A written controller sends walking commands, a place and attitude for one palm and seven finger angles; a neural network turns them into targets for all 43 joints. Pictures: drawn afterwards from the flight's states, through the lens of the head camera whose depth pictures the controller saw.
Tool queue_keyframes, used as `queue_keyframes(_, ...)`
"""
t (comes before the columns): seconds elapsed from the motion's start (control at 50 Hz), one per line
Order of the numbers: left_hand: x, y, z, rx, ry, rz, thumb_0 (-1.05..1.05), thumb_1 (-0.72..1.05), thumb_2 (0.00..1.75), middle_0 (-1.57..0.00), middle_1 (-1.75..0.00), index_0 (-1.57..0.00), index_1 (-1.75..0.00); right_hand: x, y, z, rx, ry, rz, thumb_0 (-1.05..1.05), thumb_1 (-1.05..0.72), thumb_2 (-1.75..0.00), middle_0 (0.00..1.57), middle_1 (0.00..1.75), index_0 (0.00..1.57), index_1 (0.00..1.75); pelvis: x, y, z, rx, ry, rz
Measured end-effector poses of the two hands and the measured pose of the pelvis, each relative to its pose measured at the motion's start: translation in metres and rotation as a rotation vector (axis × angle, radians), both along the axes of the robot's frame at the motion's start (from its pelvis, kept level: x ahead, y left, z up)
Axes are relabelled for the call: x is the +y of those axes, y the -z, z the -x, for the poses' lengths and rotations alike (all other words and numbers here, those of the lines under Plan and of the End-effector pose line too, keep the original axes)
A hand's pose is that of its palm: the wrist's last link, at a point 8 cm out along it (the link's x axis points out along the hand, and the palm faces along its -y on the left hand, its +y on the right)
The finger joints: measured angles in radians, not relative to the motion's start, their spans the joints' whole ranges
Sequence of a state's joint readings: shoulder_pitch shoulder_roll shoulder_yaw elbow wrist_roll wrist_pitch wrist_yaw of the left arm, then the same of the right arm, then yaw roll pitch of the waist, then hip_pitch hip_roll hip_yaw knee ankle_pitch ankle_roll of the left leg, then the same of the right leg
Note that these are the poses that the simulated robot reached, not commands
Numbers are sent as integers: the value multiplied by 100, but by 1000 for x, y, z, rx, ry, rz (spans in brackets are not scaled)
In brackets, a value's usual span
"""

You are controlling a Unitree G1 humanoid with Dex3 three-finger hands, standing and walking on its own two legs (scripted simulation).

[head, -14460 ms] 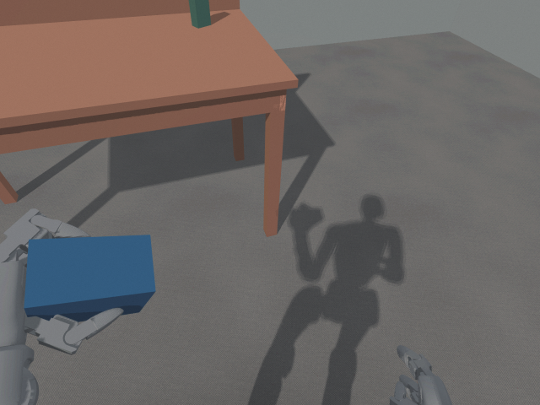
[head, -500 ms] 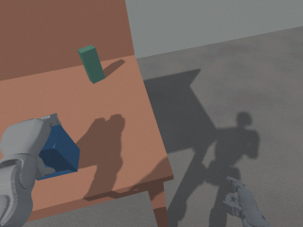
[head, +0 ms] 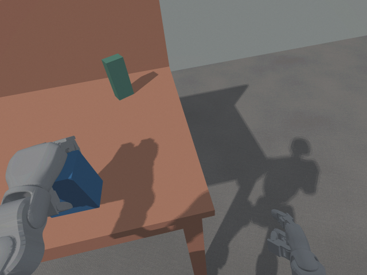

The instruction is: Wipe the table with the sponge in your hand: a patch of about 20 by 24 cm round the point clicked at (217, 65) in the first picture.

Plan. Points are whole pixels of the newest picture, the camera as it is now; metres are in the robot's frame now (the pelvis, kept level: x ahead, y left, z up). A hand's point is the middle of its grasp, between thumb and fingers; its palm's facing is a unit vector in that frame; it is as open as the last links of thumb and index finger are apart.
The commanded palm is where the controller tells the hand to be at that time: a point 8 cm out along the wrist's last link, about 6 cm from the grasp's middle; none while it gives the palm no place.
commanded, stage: move the sponge above the wiping area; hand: left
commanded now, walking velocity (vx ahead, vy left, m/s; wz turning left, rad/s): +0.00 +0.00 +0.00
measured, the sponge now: (69, 189) +0.23 +0.28 +0.11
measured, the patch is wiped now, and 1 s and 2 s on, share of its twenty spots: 0.00 0.00 0.05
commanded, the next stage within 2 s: lower the sponge onto the table in 0.18 s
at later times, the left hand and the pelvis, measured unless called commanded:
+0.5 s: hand (61, 184) +0.22 +0.27 +0.14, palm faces +0.06 -0.06 -1.00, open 10.6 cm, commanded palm +0.18 +0.27 +0.22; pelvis -0.01 +0.00 +0.00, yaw +0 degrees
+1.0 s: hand (60, 190) +0.21 +0.28 +0.13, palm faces +0.06 -0.06 -1.00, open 10.6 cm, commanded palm +0.18 +0.28 +0.20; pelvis -0.01 +0.00 +0.00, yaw +0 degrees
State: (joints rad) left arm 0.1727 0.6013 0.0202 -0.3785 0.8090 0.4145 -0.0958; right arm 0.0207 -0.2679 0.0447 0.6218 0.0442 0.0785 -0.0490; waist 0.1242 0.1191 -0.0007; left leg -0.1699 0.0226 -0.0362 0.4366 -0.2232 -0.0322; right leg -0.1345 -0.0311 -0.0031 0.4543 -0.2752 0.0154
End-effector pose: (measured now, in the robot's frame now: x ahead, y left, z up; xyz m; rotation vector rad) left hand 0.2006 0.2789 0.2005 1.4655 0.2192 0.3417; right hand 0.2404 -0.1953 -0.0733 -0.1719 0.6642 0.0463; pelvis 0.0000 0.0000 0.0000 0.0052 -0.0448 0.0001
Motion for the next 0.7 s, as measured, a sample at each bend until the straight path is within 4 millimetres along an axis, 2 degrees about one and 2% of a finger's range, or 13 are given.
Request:
queue_keyframes(0.16, -13, 5, 9, 12, 63, -9, -1, -54, 102, -64, -133, -68, -133, -1, 1, 4, 3, -2, 11, 2, -90, -90, 20, 30, 20, 30, 0, 0, 3, -9, 2, -1)
queue_keyframes(0.28, -4, -5, 11, -33, 16, -24, -1, -54, 102, -64, -133, -68, -133, -3, 1, 8, 8, 1, 7, 2, -90, -90, 20, 30, 20, 30, -3, 0, 6, -17, 3, 0)
queue_keyframes(0.36, 1, -4, 10, -18, -19, -10, -1, -54, 102, -64, -133, -68, -132, -5, 0, 9, 1, 5, 9, 2, -90, -90, 20, 30, 20, 30, -4, 0, 9, -18, -1, -1)
queue_keyframes(0.48, -9, 4, 9, 28, 34, -8, -1, -54, 102, -64, -133, -68, -132, -10, -1, 11, -13, 13, 23, 2, -90, -90, 20, 30, 20, 30, -4, 1, 11, -18, 0, 0)
queue_keyframes(0.56, -14, 1, 10, 8, 76, -19, -1, -54, 102, -64, -133, -68, -132, -12, -1, 13, -12, 18, 24, 2, -90, -90, 20, 30, 20, 30, -5, 0, 11, -19, 4, 1)
queue_keyframes(0.7, 1, -1, 12, -12, 0, -23, -1, -54, 102, -64, -133, -68, -132, -14, 3, 18, 10, 25, 17, 2, -90, -90, 20, 30, 20, 30, -6, 1, 10, -19, 5, 1)
